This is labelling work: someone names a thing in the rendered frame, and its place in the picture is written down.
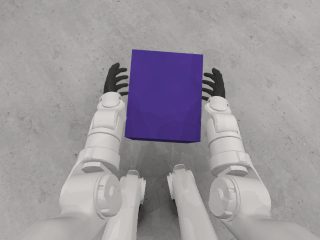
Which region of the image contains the robot right hand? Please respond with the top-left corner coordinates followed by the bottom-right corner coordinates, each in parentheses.
top-left (202, 68), bottom-right (226, 101)

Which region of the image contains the right robot forearm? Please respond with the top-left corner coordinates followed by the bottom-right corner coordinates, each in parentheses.
top-left (201, 96), bottom-right (270, 197)

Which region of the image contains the right robot shin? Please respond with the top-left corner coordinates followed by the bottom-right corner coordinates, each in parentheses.
top-left (172, 164), bottom-right (195, 204)

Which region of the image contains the left robot upper arm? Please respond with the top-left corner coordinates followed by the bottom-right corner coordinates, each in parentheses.
top-left (12, 171), bottom-right (123, 240)

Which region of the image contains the right robot upper arm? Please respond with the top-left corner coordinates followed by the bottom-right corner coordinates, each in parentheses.
top-left (208, 174), bottom-right (320, 240)

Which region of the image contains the left robot forearm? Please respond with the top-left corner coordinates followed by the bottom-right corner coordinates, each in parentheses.
top-left (59, 91), bottom-right (127, 209)

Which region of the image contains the carton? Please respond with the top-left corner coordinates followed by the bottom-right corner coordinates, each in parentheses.
top-left (124, 49), bottom-right (203, 144)

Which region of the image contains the right robot thigh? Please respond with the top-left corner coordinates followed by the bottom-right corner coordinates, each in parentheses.
top-left (167, 168), bottom-right (218, 240)

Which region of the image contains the robot left hand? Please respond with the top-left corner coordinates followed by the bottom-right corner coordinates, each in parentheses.
top-left (103, 62), bottom-right (129, 96)

